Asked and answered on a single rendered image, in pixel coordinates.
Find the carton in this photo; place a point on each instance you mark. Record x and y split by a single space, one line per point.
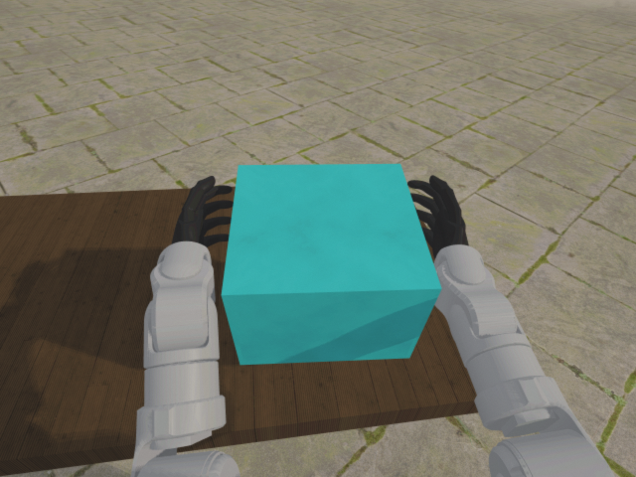
326 263

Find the robot right forearm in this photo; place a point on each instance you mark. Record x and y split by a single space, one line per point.
513 393

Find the table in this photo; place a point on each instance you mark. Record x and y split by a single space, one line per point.
74 288

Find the left robot upper arm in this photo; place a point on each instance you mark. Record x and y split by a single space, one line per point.
201 464

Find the right robot upper arm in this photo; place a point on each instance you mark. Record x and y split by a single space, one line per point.
562 453

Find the robot left hand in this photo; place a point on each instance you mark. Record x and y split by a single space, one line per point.
191 225

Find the robot left forearm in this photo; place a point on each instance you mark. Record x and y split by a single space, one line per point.
182 401

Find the robot right hand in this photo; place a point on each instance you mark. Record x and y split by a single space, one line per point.
446 224

